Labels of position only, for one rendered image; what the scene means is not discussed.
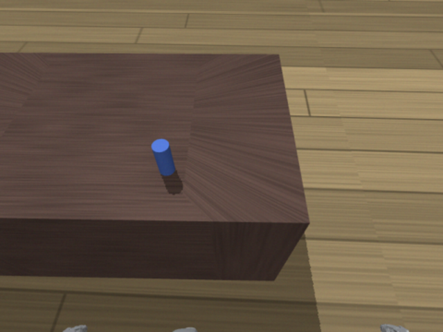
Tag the can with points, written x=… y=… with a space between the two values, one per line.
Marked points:
x=163 y=156

